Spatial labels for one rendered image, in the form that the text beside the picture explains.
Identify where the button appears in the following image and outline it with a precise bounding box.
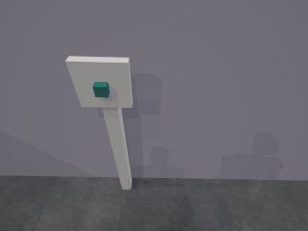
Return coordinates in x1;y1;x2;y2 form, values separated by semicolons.
92;82;110;98

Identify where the panel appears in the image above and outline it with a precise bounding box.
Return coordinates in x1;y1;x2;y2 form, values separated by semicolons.
65;56;133;190

